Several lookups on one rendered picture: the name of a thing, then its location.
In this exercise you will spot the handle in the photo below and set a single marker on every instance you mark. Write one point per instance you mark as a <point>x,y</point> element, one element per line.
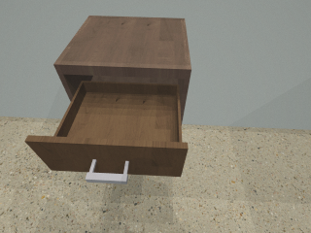
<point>92,177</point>

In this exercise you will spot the drawer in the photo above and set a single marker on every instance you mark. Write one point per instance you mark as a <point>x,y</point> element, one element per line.
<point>114,122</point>

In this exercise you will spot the cabinet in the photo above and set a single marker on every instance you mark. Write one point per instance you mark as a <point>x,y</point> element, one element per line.
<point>127,50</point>

